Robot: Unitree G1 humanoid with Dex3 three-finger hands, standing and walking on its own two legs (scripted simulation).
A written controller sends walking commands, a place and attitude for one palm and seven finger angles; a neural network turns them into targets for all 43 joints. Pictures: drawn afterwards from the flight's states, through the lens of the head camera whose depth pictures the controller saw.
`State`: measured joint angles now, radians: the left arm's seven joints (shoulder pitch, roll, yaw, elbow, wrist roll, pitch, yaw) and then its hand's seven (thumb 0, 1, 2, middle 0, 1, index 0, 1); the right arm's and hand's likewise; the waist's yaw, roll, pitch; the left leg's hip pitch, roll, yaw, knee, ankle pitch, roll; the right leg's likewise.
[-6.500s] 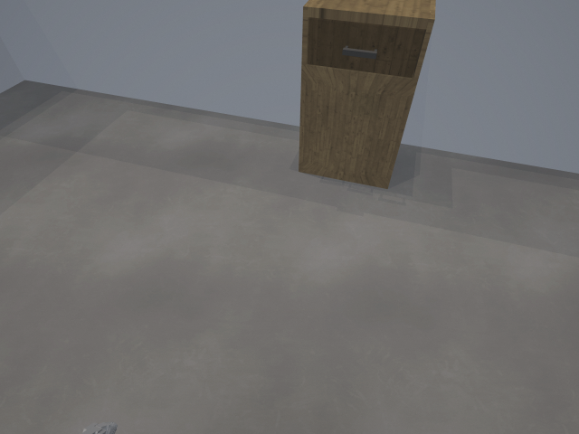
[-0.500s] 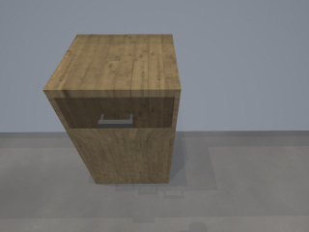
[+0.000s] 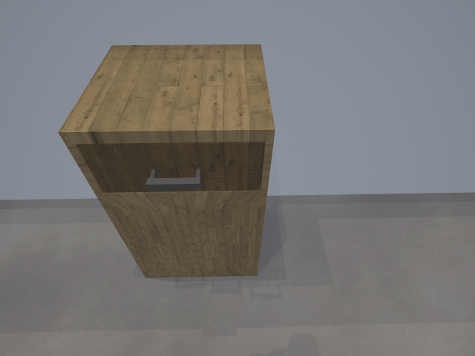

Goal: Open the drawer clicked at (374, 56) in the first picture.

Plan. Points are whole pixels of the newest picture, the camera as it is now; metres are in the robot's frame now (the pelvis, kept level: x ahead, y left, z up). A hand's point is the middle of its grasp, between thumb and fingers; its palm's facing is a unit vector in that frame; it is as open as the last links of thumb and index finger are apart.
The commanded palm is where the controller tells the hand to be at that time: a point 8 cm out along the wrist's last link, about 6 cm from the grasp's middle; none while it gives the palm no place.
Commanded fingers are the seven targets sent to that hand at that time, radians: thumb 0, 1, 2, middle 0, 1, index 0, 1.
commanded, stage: look again from close up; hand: left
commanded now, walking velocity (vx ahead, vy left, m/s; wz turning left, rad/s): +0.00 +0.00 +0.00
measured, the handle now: (175, 177) +0.54 +0.18 -0.07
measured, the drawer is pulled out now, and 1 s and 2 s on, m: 0.00 0.00 0.00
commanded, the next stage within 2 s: raise the hand with hooked fingers in 0.34 s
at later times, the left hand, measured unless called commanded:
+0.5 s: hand out of the picture +0.04 +0.20 -0.16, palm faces -0.08 -0.96 -0.27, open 7.3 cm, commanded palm +0.11 +0.24 -0.06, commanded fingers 0.00 0.81 0.86 -0.21 -0.36 -0.21 -0.36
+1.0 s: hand (101, 335) +0.17 +0.24 -0.05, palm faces +0.06 -0.05 -1.00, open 9.4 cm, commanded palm +0.16 +0.23 +0.01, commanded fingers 0.00 0.22 0.61 -0.25 -0.74 -0.25 -0.74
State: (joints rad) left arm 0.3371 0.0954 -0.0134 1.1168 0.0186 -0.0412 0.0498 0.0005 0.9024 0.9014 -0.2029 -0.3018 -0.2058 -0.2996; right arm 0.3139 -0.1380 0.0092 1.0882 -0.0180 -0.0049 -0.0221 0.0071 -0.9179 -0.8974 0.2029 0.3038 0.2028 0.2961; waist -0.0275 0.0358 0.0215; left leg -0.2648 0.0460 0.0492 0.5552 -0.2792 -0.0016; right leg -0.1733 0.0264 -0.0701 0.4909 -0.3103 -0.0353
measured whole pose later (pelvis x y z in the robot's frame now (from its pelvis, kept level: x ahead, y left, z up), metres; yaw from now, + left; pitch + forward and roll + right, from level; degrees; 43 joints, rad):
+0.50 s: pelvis +0.01 +0.02 +0.00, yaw -1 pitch +0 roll +0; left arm 0.40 0.18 -0.04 0.75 0.10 0.08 0.07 0.01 0.91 0.90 -0.20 -0.30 -0.21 -0.30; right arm 0.32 -0.17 0.03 1.01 0.01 -0.07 -0.04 0.01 -0.93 -0.90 0.21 0.30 0.21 0.30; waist 0.02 -0.01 0.02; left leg -0.23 0.00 0.09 0.51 -0.28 0.04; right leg -0.19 -0.03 -0.03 0.52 -0.33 0.00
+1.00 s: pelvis -0.02 -0.02 -0.05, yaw +2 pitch +10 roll +2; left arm 0.36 0.35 -0.06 0.06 1.09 -0.02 0.50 0.00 0.43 0.70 -0.26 -0.60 -0.26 -0.60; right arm 0.03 -0.24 -0.03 0.52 -0.07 0.07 0.01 0.01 -0.91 -0.90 0.20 0.30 0.20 0.30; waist 0.11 0.01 -0.14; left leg -0.70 0.02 0.03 0.94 -0.41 -0.01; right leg -0.66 0.00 -0.08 0.99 -0.50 -0.08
